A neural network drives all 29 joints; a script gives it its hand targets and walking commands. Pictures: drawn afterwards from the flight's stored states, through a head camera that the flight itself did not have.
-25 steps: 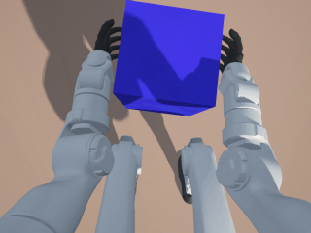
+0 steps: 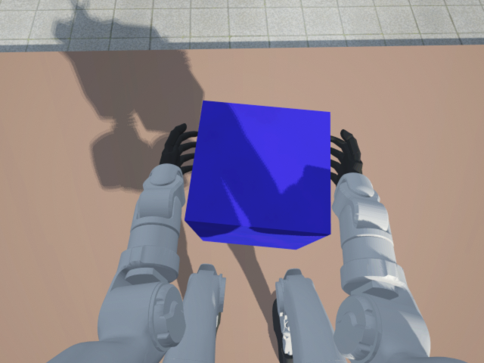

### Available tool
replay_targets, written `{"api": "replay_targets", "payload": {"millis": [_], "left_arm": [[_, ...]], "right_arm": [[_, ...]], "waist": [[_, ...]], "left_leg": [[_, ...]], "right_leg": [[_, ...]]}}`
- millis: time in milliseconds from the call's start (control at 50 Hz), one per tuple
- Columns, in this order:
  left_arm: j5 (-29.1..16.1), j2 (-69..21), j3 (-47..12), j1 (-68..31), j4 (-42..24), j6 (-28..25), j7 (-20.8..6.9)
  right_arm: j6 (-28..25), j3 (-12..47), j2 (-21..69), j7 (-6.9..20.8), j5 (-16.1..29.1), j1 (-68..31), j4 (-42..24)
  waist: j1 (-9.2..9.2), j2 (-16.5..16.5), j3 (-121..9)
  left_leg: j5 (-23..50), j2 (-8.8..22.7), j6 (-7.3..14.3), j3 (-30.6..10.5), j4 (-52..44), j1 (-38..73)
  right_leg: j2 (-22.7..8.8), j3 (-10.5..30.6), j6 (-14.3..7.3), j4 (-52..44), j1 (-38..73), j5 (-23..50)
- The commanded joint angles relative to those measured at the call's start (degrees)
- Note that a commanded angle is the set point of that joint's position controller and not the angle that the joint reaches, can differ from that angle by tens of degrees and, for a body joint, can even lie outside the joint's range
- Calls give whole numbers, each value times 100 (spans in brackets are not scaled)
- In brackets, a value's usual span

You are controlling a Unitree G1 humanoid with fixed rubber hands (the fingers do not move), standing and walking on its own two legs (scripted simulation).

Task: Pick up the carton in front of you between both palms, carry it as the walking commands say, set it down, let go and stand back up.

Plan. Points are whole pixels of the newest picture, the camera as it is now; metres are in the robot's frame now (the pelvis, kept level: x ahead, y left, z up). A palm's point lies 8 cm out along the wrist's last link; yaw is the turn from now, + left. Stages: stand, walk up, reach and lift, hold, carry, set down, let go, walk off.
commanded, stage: reach and lift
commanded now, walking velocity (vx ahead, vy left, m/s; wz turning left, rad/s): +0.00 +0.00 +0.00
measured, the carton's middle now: (256, 186) +0.41 +0.00 -0.11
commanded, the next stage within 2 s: hold in 1.76 s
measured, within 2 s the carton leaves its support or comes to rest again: neither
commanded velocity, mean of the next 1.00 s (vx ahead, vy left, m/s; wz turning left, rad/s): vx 0.00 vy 0.00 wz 0.00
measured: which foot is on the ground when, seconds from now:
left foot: down 0.00-1.00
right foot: down 0.00-1.00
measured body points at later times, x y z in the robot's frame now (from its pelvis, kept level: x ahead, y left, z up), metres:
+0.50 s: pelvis +0.04 +0.00 +0.13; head +0.10 +0.01 +0.58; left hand +0.38 +0.15 +0.11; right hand +0.38 -0.15 +0.12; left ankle +0.08 +0.12 -0.56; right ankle +0.06 -0.13 -0.56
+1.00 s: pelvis +0.04 -0.01 +0.17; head +0.02 +0.00 +0.62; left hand +0.35 +0.15 +0.19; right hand +0.36 -0.16 +0.19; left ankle +0.08 +0.12 -0.56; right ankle +0.07 -0.13 -0.56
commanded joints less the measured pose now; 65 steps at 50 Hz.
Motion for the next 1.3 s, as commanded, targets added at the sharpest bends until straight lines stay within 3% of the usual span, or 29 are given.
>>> {"api": "replay_targets", "payload": {"millis": [0, 140, 340, 560, 660, 780, 860, 980, 1100, 1280], "left_arm": [[-931, -6333, -3228, -2892, -39, -239, -1227], [-814, -6311, -3147, -2224, -37, -188, -1250], [-855, -6339, -3515, -1431, -540, -55, -1310], [-994, -6264, -3833, -506, -1225, 536, -1355], [-1010, -6216, -3852, -249, -1516, 895, -1398], [-753, -5951, -3265, -404, -1247, 1191, -1464], [-664, -6010, -3113, -882, -1159, 1156, -1534], [-772, -6195, -3399, -1322, -1479, 1130, -1588], [-713, -6059, -3302, -1031, -1360, 1217, -1568], [-864, -6020, -3513, -519, -1808, 1342, -1472]], "right_arm": [[-45, 3653, 6051, 1504, 805, -3029, 362], [14, 3664, 6045, 1531, 619, -2289, 397], [156, 3905, 6097, 1596, 594, -1319, 149], [714, 4247, 6002, 1652, 666, -364, -399], [1063, 4322, 5874, 1715, 723, -223, -813], [1377, 3732, 5622, 1794, 460, -336, -504], [1342, 3547, 5738, 1868, 388, -792, -397], [1295, 3829, 5960, 1919, 492, -1167, -626], [1365, 3752, 5764, 1901, 407, -1005, -612], [1489, 3864, 5588, 1872, 479, -456, -1031]], "waist": [[106, 295, -3962], [105, 116, -3096], [97, 180, -2336], [142, 151, -1061], [119, 73, -472], [119, -9, 622], [156, 60, 604], [162, 131, -2], [149, 111, 148], [126, 133, 68]], "left_leg": [[1627, -634, 41, 233, -1454, 3961], [1413, -554, 115, 90, -2332, 4688], [2101, -421, 128, -97, -3560, 6230], [2870, -306, 81, -170, -4959, 7857], [2732, -255, 80, -139, -5504, 8301], [1685, -208, 146, -33, -5914, 8232], [1323, -179, 184, 35, -5911, 8305], [1609, -191, 161, 38, -5870, 8570], [1632, -205, 138, 42, -6003, 8653], [2525, -221, 69, -40, -6109, 9009]], "right_leg": [[655, -294, -77, -1508, 2472, 1381], [539, -123, -121, -2425, 3433, 1273], [385, 153, -189, -3629, 5143, 2093], [216, 275, -163, -5079, 6954, 2894], [188, 226, -155, -5643, 7552, 2821], [127, 141, -194, -6072, 7519, 1799], [76, 114, -223, -6070, 7482, 1428], [92, 123, -218, -6034, 7774, 1719], [122, 96, -213, -6138, 7855, 1721], [173, 83, -199, -6217, 8130, 2554]]}}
